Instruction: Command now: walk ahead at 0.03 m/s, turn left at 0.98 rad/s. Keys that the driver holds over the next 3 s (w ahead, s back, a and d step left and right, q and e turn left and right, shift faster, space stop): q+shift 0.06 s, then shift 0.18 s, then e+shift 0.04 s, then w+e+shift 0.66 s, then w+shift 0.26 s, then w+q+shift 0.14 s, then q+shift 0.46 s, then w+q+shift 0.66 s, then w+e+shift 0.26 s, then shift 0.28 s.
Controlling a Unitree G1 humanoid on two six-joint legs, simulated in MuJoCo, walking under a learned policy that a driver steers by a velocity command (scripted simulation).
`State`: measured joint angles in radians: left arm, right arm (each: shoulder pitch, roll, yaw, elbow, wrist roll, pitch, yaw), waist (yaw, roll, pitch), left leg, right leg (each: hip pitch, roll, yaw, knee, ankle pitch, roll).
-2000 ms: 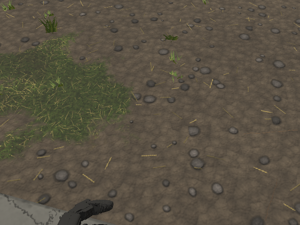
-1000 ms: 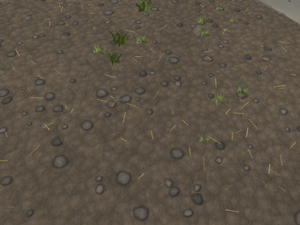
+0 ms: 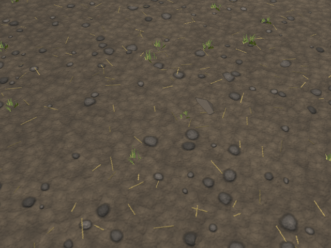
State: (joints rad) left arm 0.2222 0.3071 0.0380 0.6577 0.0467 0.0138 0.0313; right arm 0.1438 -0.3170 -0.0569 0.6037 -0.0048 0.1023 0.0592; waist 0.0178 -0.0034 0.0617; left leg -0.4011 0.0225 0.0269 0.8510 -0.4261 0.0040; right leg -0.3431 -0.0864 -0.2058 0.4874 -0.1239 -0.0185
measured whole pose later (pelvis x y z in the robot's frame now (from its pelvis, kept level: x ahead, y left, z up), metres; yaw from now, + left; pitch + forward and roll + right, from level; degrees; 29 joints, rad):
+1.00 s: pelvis +0.34 -0.02 -0.01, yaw -20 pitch +3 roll +2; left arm 0.42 0.33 0.08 0.84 0.00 -0.05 -0.01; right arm 0.06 -0.28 -0.01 0.62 -0.06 -0.07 -0.01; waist 0.08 -0.02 0.02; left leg -0.49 -0.01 0.02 0.65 -0.22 -0.01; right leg -0.20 0.08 0.17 1.12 -0.39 -0.12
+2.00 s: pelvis +0.98 -0.28 +0.00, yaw +6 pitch +0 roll -1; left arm 0.10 0.25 0.02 0.70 0.05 0.01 0.01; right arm 0.31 -0.30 -0.08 0.75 -0.01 0.02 0.02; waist -0.06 0.00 0.06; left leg -0.29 -0.22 -0.10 0.40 -0.09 0.18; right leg -0.53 -0.06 0.11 0.98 -0.34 0.06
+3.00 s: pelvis +1.54 -0.10 +0.01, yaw +30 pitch +1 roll +0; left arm 0.20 0.29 0.05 0.79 0.03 -0.04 -0.02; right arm 0.33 -0.27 -0.02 0.87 -0.01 -0.08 0.01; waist -0.02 -0.03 0.07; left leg -0.14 -0.03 0.07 0.36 -0.24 0.05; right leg -0.59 -0.02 0.02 0.92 -0.26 -0.02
